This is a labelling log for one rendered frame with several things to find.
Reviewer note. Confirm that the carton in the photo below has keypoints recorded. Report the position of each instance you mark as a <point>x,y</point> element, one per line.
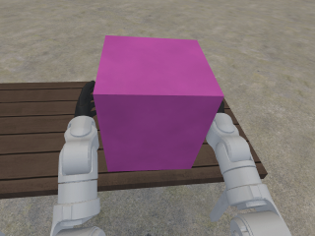
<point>155,101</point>

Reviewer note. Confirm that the left robot forearm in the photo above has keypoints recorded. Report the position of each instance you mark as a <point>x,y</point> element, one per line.
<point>77,200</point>

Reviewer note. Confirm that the left robot hand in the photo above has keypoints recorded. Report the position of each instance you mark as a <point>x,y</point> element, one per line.
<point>84,105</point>

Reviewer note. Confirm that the robot left upper arm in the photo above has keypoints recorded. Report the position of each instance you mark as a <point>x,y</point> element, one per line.
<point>81,231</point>

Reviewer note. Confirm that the right robot hand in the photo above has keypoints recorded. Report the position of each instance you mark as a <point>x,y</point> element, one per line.
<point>221,108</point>

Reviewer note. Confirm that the table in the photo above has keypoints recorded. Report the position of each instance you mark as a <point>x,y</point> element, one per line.
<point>33,120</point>

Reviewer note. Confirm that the robot right upper arm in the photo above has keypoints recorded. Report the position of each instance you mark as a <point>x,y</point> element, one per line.
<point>258,223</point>

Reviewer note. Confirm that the right robot forearm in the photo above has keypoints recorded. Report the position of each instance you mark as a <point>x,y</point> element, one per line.
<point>244,188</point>

